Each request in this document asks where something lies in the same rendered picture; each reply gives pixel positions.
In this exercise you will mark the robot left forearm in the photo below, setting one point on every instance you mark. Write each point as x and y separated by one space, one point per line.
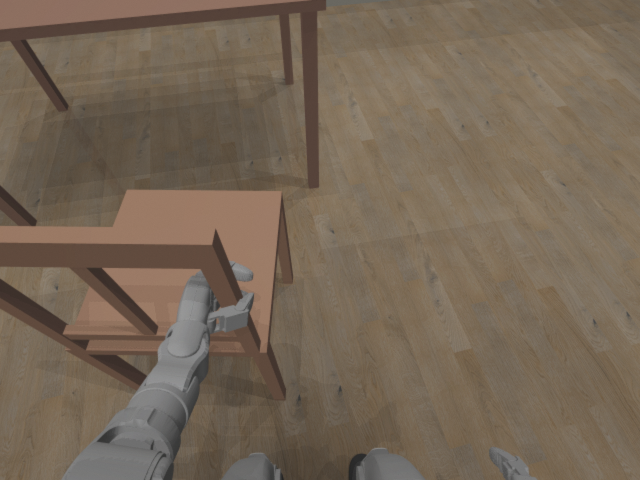
161 407

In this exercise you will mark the robot right hand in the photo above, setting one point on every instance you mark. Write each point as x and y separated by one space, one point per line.
513 468

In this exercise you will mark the table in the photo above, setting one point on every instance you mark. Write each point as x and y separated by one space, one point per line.
32 19

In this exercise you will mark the chair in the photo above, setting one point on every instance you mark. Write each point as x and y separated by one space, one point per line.
137 271

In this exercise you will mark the robot left hand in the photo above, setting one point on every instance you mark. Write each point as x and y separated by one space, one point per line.
198 300

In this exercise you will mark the left robot upper arm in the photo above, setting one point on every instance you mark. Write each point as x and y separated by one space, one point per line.
105 461

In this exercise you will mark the robot left shin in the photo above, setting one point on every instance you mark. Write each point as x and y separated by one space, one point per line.
258 455

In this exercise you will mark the robot left thigh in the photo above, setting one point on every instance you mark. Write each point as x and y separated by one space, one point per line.
254 468

